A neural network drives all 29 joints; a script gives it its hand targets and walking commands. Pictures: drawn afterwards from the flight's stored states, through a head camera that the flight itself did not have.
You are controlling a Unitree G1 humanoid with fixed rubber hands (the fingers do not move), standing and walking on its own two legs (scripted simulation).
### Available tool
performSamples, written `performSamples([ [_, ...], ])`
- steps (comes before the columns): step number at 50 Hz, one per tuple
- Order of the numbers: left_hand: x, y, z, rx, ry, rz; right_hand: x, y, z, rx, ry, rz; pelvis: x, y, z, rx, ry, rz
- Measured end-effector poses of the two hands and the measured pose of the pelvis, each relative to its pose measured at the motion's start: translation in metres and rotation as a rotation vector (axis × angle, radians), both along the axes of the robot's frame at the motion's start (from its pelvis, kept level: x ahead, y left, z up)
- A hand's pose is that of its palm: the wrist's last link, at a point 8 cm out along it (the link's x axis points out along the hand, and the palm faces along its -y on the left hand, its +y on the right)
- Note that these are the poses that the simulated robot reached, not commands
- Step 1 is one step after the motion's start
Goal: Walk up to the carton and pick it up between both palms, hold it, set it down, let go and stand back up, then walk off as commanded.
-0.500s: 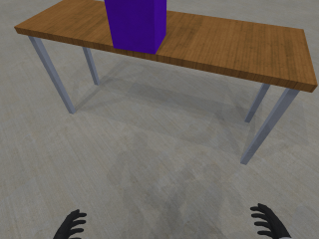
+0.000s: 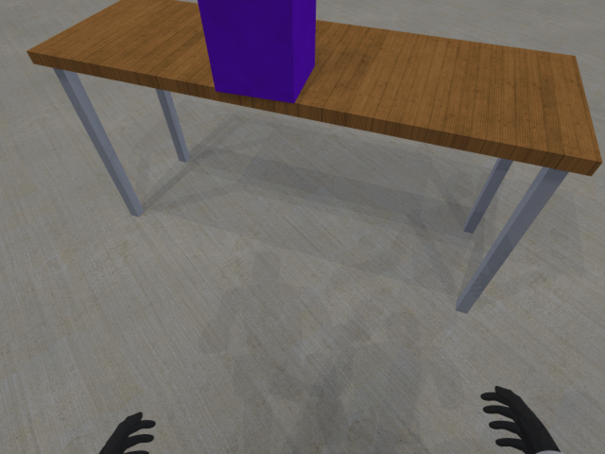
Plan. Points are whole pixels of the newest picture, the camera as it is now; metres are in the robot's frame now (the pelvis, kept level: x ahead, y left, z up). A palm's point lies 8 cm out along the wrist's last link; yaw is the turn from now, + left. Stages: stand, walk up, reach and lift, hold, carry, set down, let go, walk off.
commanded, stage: stand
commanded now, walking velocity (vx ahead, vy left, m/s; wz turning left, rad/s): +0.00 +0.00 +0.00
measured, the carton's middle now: (263, 29) +1.01 +0.10 +0.10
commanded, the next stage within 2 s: none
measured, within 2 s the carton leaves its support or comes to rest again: neither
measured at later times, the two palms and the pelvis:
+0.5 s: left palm out of the picture +0.11 +0.27 -0.10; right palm out of the picture +0.13 -0.29 -0.07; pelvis -0.01 +0.00 +0.00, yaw +0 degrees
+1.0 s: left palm out of the picture +0.09 +0.28 -0.10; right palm out of the picture +0.11 -0.29 -0.08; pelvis -0.01 +0.00 +0.00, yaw +0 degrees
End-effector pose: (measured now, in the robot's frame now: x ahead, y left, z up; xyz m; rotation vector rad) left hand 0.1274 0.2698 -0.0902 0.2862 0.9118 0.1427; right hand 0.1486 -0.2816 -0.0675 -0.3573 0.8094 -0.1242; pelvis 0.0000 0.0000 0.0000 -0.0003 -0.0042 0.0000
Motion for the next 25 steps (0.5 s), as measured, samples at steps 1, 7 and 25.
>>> performSamples([
  [1,-0.001,0.0,0.0,0.0,0.002,0.001,0.0,0.0,0.0,0.0,0.001,0.0,0.0,0.0,0.0,0.0,0.0,0.0],
  [7,-0.005,0.001,-0.002,0.002,0.014,0.004,-0.004,-0.002,-0.002,-0.003,0.012,-0.005,-0.001,0.0,0.0,0.0,-0.002,0.0],
  [25,-0.021,0.005,-0.007,0.006,0.051,0.019,-0.019,-0.006,-0.006,-0.009,0.04,-0.018,-0.008,0.0,0.0,0.0,-0.012,0.0],
])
